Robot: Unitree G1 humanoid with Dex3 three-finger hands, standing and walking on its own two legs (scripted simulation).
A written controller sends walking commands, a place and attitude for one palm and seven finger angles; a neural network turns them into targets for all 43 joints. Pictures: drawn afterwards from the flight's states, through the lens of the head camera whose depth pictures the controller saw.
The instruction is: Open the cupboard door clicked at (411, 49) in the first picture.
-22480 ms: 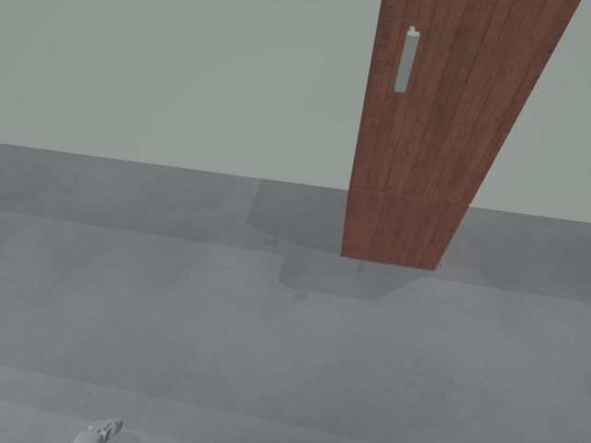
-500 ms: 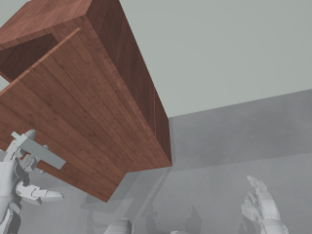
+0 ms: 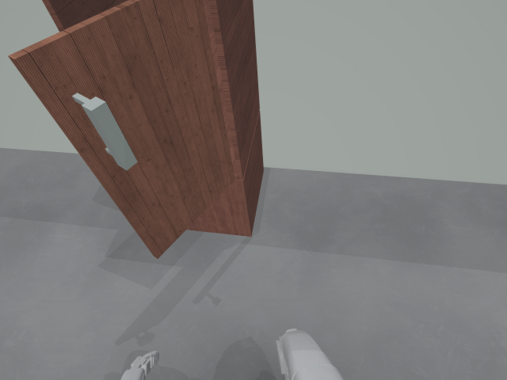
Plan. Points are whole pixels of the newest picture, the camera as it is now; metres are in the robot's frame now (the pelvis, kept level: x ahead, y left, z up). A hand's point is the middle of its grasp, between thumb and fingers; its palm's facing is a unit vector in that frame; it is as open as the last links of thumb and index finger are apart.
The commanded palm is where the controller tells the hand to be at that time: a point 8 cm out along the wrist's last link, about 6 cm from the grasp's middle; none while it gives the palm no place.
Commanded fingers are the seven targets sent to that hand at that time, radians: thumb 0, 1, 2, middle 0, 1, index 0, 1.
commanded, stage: relax the arm and regain balance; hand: left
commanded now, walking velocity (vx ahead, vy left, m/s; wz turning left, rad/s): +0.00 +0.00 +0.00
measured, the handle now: (104, 131) +0.47 +0.27 +0.14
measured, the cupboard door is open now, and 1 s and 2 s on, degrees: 63 63 63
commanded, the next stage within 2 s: stand and wait in 0.88 s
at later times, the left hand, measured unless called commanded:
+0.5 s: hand out of the picture +0.07 +0.12 -0.11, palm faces -0.12 -0.98 -0.18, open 16.2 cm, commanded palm none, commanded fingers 0.00 -0.50 0.30 -0.15 -0.30 -0.15 -0.30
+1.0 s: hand out of the picture +0.04 +0.13 -0.11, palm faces -0.04 -0.98 -0.19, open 16.2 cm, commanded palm none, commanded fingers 0.00 -0.50 0.30 -0.15 -0.30 -0.15 -0.30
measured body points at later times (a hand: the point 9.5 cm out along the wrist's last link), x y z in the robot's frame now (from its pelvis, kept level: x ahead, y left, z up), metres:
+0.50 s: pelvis -0.07 -0.01 +0.04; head -0.07 -0.03 +0.49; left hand +0.08 +0.18 -0.09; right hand -0.14 -0.21 -0.13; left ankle -0.08 +0.08 -0.70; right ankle -0.05 -0.12 -0.70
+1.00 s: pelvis -0.09 -0.01 +0.04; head -0.08 -0.03 +0.49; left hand +0.04 +0.19 -0.10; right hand -0.20 -0.20 -0.13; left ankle -0.08 +0.08 -0.70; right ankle -0.05 -0.12 -0.70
